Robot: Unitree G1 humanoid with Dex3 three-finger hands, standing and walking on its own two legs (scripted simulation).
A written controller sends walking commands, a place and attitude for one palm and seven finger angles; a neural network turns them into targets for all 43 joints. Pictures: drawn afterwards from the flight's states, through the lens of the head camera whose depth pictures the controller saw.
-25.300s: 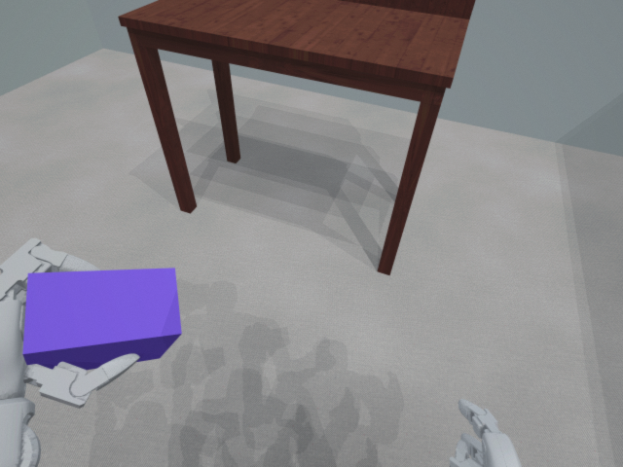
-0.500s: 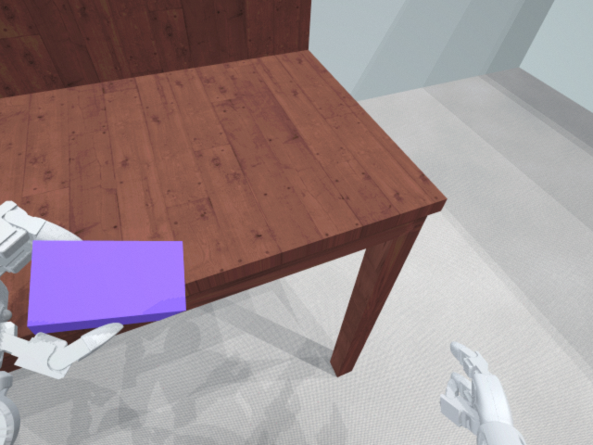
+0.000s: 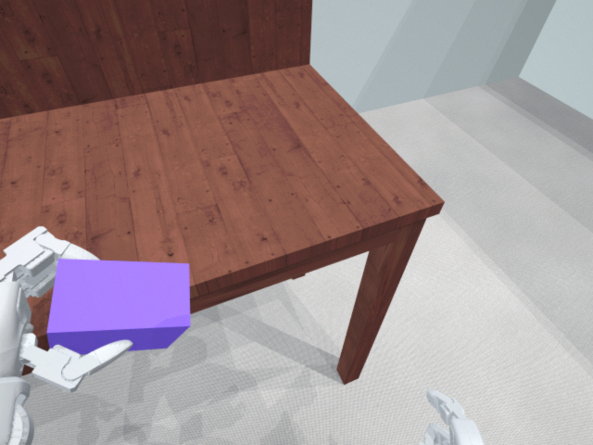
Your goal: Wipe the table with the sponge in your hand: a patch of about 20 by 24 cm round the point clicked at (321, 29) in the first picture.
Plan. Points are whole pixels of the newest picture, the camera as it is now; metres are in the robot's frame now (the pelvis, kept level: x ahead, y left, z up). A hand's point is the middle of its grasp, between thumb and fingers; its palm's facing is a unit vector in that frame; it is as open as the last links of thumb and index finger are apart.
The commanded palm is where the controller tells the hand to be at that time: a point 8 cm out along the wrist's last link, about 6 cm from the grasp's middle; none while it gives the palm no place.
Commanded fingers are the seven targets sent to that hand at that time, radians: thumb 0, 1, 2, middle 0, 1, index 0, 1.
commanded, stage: come to a stop and stand still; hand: left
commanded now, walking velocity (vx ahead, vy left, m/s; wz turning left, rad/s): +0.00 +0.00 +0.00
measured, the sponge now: (139, 309) +0.23 +0.19 +0.13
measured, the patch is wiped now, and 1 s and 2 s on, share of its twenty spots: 0.05 0.05 0.05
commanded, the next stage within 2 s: step back with the hand held close in 0.96 s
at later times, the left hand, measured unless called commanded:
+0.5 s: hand (66, 282) +0.24 +0.25 +0.16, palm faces +0.30 -0.89 -0.34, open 10.9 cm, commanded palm +0.18 +0.29 +0.18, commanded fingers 0.00 0.10 1.30 -1.20 -1.60 -1.20 -1.60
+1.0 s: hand (56, 273) +0.25 +0.26 +0.17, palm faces +0.38 -0.86 -0.35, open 10.9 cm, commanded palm +0.19 +0.29 +0.18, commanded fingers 0.00 0.10 1.30 -1.20 -1.60 -1.20 -1.60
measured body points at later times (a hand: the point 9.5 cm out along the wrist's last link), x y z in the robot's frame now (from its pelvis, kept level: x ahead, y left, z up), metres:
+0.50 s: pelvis +0.01 +0.02 +0.00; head +0.03 +0.05 +0.45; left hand +0.22 +0.30 +0.18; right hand +0.18 -0.21 -0.06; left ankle +0.06 +0.10 -0.74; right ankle -0.03 -0.11 -0.74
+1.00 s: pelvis +0.01 +0.02 +0.01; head +0.03 +0.03 +0.45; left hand +0.22 +0.31 +0.19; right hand +0.18 -0.21 -0.07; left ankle +0.06 +0.10 -0.74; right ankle -0.03 -0.11 -0.74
